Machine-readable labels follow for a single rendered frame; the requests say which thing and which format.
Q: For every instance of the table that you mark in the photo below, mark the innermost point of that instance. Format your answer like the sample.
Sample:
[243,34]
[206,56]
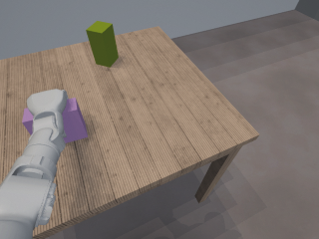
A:
[151,117]

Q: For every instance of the left robot forearm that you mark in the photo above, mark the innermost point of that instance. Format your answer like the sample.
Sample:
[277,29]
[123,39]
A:
[41,154]

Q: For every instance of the robot left upper arm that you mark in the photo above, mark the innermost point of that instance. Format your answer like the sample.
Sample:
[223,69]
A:
[25,203]

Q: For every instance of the sponge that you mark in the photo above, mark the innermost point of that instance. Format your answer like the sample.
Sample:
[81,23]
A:
[73,121]

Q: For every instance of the left robot hand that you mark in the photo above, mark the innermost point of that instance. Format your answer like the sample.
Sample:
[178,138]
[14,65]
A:
[48,100]

